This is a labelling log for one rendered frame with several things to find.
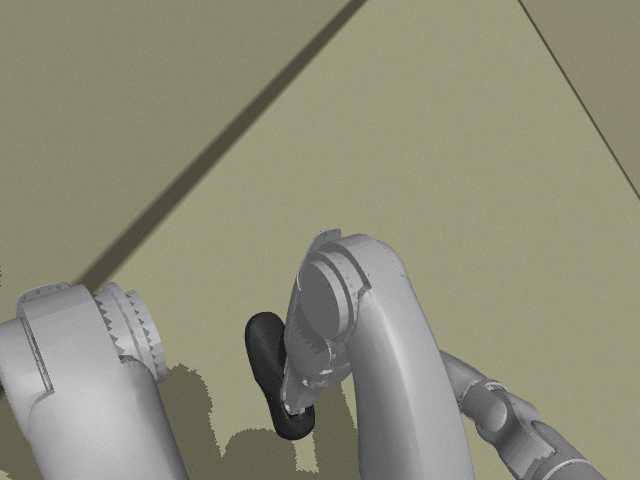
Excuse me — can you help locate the right robot arm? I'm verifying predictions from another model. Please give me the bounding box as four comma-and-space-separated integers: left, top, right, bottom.
462, 379, 606, 480

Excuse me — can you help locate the right robot foot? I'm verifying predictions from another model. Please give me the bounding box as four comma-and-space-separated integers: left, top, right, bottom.
245, 312, 315, 440

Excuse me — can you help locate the right robot hand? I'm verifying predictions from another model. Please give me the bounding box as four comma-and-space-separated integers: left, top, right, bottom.
439, 350, 488, 414

